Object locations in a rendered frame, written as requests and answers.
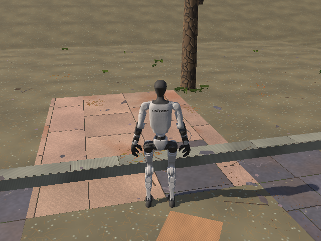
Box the right robot upper arm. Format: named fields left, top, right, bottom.
left=171, top=101, right=184, bottom=130

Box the left robot foot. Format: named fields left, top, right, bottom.
left=145, top=195, right=152, bottom=208

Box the robot left shin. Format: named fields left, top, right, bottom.
left=145, top=167, right=152, bottom=201

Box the robot right forearm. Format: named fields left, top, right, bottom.
left=179, top=122, right=189, bottom=145

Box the left robot upper arm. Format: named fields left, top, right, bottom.
left=137, top=101, right=150, bottom=129

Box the robot left forearm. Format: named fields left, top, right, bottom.
left=132, top=122, right=142, bottom=145

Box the robot left hand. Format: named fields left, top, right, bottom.
left=131, top=143, right=142, bottom=157

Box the robot right hand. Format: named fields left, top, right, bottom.
left=179, top=144, right=191, bottom=157

